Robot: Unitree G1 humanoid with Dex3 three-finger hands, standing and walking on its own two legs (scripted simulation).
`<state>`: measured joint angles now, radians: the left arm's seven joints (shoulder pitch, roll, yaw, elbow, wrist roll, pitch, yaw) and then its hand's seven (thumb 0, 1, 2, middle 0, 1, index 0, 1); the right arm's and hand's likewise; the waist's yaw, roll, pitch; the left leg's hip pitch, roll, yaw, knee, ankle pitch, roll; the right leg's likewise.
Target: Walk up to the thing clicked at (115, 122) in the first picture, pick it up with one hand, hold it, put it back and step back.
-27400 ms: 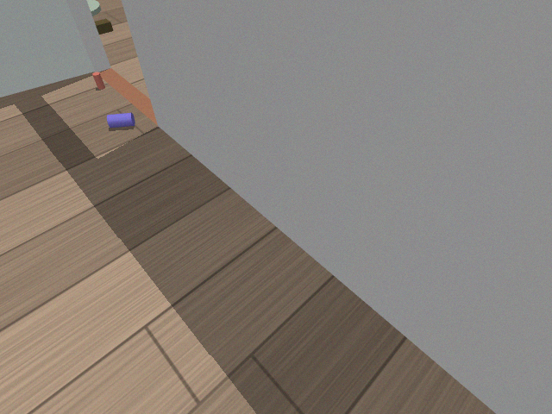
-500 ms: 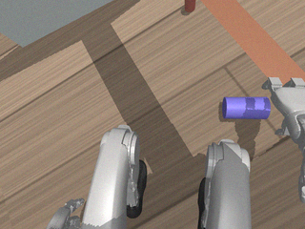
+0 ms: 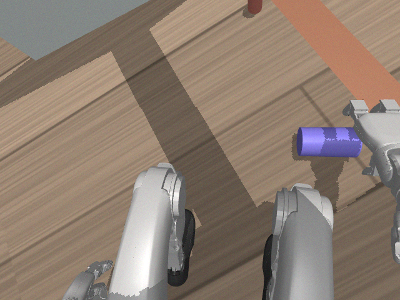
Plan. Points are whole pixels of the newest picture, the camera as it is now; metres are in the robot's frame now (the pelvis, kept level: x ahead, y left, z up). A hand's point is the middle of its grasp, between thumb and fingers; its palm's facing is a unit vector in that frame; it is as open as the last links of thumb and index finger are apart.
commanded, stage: approach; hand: right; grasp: from above
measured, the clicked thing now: (326, 141) +0.46 -0.24 -0.30
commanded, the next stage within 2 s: close in in 0.90 s
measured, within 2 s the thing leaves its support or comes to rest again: neither
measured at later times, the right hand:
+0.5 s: hand (346, 133) +0.45 -0.25 -0.18, palm faces -0.47 +0.00 -0.88, open 13.8 cm
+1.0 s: hand (345, 129) +0.46 -0.25 -0.18, palm faces -0.41 -0.01 -0.91, open 13.5 cm
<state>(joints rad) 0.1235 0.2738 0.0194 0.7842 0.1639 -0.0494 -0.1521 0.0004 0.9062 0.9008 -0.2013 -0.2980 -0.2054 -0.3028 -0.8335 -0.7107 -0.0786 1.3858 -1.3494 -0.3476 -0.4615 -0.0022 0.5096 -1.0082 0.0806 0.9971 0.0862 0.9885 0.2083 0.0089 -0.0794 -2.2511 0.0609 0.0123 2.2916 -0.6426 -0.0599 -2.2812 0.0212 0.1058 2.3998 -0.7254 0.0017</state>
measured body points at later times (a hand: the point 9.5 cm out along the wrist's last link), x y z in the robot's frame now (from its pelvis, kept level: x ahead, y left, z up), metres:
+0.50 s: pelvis +0.00 +0.01 +0.00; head +0.24 -0.03 +0.38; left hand +0.02 +0.28 -0.11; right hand +0.47 -0.24 -0.13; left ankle +0.11 +0.14 -0.30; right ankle +0.07 -0.12 -0.30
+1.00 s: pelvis -0.01 +0.00 -0.01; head +0.22 -0.07 +0.37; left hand +0.05 +0.29 -0.10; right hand +0.48 -0.24 -0.13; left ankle +0.11 +0.14 -0.30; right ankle +0.07 -0.12 -0.30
